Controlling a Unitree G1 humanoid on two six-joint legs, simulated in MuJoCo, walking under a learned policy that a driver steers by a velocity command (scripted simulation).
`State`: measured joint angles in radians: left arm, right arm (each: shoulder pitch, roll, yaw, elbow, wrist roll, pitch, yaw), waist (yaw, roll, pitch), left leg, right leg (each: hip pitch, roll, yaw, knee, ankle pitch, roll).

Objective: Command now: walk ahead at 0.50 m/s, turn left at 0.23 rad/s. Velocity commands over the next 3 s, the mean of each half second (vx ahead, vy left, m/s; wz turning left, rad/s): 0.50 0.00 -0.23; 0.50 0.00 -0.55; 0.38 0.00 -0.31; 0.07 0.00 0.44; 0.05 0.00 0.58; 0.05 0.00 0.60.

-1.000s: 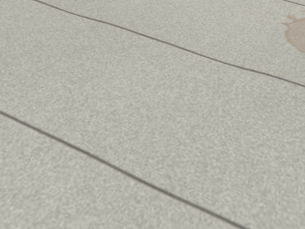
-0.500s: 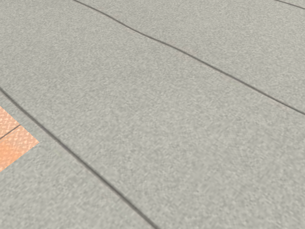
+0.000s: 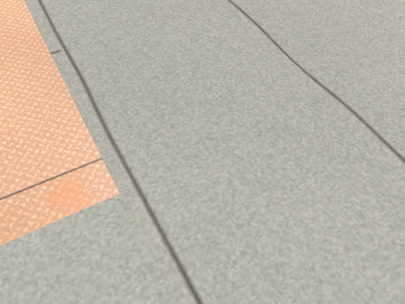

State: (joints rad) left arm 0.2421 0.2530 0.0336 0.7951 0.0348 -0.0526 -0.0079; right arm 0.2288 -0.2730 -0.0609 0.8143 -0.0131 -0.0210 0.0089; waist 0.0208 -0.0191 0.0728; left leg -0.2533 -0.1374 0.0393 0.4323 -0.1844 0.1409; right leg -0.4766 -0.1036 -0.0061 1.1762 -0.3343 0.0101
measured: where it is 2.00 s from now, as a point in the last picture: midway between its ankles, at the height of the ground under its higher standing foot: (282, 217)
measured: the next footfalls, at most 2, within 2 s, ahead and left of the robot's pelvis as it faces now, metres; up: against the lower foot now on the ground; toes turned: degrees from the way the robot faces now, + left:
right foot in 0.40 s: +0.37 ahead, -0.12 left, +0.00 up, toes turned -11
left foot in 0.90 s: +0.70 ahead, -0.04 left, +0.00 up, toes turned -28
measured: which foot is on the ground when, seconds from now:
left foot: down 0.00-0.42, up 0.44-0.88, down 0.90-1.00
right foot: up 0.00-0.38, down 0.40-0.90, up 0.92-1.00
